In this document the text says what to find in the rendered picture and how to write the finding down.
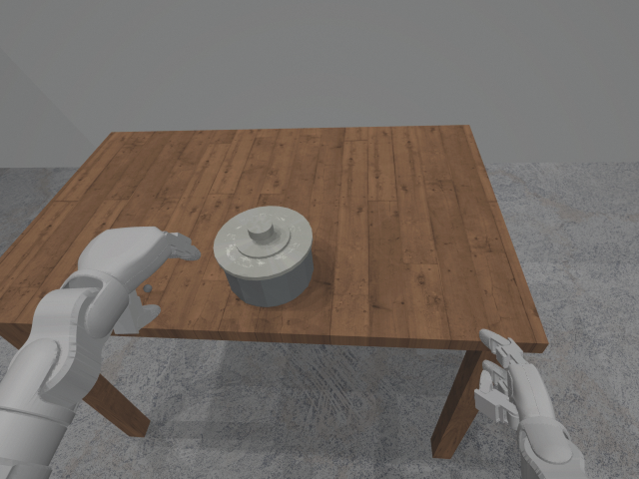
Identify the table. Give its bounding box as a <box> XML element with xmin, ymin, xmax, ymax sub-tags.
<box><xmin>0</xmin><ymin>125</ymin><xmax>549</xmax><ymax>459</ymax></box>

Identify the robot right forearm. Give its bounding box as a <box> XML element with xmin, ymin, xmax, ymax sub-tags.
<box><xmin>517</xmin><ymin>416</ymin><xmax>589</xmax><ymax>479</ymax></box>

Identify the knob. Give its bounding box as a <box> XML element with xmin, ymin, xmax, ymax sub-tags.
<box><xmin>247</xmin><ymin>216</ymin><xmax>274</xmax><ymax>241</ymax></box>

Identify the lid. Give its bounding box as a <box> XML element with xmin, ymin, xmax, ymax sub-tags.
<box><xmin>214</xmin><ymin>206</ymin><xmax>313</xmax><ymax>280</ymax></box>

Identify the pot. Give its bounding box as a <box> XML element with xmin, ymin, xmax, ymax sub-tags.
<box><xmin>225</xmin><ymin>249</ymin><xmax>314</xmax><ymax>307</ymax></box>

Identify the robot left hand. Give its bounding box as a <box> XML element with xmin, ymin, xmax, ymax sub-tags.
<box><xmin>78</xmin><ymin>227</ymin><xmax>201</xmax><ymax>334</ymax></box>

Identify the robot left forearm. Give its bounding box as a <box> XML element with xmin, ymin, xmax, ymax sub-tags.
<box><xmin>0</xmin><ymin>269</ymin><xmax>129</xmax><ymax>479</ymax></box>

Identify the robot right hand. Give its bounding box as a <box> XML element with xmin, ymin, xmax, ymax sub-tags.
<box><xmin>474</xmin><ymin>329</ymin><xmax>556</xmax><ymax>432</ymax></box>

